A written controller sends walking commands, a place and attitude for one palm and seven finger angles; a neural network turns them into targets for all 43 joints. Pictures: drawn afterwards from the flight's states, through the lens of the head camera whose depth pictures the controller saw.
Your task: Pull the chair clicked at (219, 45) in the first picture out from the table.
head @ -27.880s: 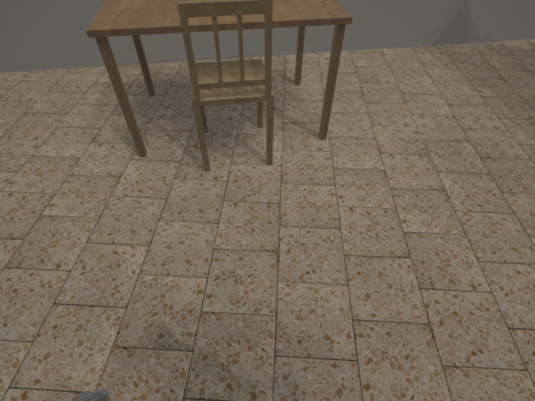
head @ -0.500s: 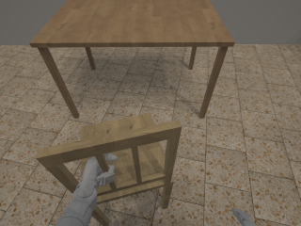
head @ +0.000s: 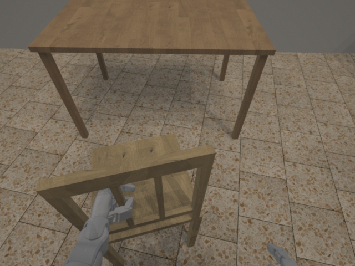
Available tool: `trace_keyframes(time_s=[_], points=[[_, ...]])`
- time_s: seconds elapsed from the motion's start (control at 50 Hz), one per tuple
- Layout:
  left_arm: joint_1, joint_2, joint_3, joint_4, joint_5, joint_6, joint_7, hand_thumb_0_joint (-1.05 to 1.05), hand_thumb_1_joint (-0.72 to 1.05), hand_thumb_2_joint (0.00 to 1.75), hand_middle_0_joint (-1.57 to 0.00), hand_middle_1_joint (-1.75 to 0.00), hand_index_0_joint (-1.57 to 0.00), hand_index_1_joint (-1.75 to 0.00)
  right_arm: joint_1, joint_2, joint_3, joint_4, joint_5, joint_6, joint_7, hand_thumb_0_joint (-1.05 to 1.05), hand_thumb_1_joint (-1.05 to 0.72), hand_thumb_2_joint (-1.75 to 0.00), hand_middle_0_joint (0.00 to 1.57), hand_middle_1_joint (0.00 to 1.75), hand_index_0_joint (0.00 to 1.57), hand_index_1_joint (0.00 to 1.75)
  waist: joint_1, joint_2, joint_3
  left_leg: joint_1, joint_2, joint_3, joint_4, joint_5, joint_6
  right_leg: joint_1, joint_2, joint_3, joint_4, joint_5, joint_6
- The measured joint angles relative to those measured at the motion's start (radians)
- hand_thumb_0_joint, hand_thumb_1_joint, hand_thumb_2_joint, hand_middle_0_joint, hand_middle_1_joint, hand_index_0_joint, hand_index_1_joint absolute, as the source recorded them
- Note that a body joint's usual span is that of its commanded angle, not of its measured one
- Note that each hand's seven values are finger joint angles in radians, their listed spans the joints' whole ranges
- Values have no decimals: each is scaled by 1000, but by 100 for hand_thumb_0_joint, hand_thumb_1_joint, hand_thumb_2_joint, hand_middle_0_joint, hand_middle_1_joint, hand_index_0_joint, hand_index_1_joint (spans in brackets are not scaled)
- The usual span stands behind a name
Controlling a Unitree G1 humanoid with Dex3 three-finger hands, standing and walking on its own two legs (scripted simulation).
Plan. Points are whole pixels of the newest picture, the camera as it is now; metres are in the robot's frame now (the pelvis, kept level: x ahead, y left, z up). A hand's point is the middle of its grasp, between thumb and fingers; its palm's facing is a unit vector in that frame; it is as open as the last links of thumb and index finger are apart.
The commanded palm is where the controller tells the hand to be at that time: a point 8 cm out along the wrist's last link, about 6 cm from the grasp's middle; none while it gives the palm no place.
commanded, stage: open the thumb and straighten the fingers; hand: left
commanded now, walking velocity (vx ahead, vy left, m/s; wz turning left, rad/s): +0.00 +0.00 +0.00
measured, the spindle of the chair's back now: (123, 206) +0.29 +0.15 -0.10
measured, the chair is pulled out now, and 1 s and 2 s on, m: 0.59 0.59 0.59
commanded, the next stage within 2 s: draw the fingers out of the gap in 0.62 s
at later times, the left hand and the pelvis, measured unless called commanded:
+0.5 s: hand (124, 207) +0.27 +0.14 -0.06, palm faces +0.01 -0.99 -0.17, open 16.0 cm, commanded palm +0.26 +0.19 -0.04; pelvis +0.01 +0.01 -0.03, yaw +1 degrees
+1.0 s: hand (118, 234) +0.21 +0.14 -0.06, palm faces +0.02 -0.98 -0.17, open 17.5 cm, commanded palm +0.19 +0.19 -0.04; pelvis +0.02 +0.00 -0.04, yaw +2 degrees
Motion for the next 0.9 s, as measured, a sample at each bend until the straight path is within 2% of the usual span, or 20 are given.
trace_keyframes(time_s=[0.08, 0.18, 0.26, 0.34, 0.54, 0.62, 0.78, 0.9], points=[[20, 16, -10, -86, 9, 23, -12, 2, 45, 68, -31, -130, -49, -145, 11, -18, -14, -25, -1, -31, 18, 1, -90, -90, 20, 30, 21, 30, -4, 6, -23, -87, -2, -1, 88, -40, 4, -83, -2, 2, 79, -34, 2], [30, 10, 2, -158, 4, 93, -15, 1, 4, 48, -37, -132, -48, -141, 13, -37, -20, -50, -5, -45, 18, 1, -90, -90, 20, 30, 21, 30, -1, 20, -46, -161, -8, 3, 165, -77, 9, -158, -8, 8, 155, -69, 8], [44, 11, 3, -209, 3, 143, -13, 0, -24, 35, -38, -122, -43, -127, 15, -39, -20, -66, -7, -55, 8, 1, -91, -90, 20, 30, 21, 30, 3, 31, -60, -197, -12, 2, 206, -99, 12, -193, -12, 8, 196, -92, 11], [72, 4, -9, -265, 1, 176, -13, 0, -40, 27, -34, -104, -36, -106, 19, -35, -14, -80, -9, -67, 3, 1, -91, -90, 20, 30, 20, 30, 8, 40, -75, -219, -15, -3, 237, -118, 13, -214, -16, 5, 226, -112, 13], [117, 7, -16, -357, 12, 239, -16, -1, -52, 21, -14, -40, -14, -40, 15, -25, 6, -117, -15, -73, -10, 1, -90, -90, 20, 30, 21, 30, 15, 44, -87, -250, -15, -18, 285, -149, 9, -238, -17, -10, 273, -146, 9], [139, 13, -22, -394, 7, 252, -20, -1, -53, 21, -7, -21, -7, -21, 17, -29, 8, -124, -16, -76, -12, 1, -90, -90, 20, 30, 21, 30, 15, 45, -91, -257, -15, -26, 296, -155, 7, -241, -18, -17, 281, -155, 8], [205, 19, -25, -463, 8, 269, -25, -1, -54, 20, -2, -5, -2, -4, 24, -37, 7, -142, -17, -72, -17, 1, -90, -90, 20, 30, 21, 30, 12, 39, -98, -266, -13, -32, 311, -166, 3, -249, -16, -23, 298, -167, 4], [337, 32, -28, -574, 8, 264, -26, -1, -54, 20, -1, -2, -1, -1, 40, -36, 0, -168, -15, -78, -18, 1, -90, -90, 20, 30, 21, 30, 8, 41, -106, -271, -10, -34, 322, -174, 1, -252, -13, -25, 306, -174, 2]])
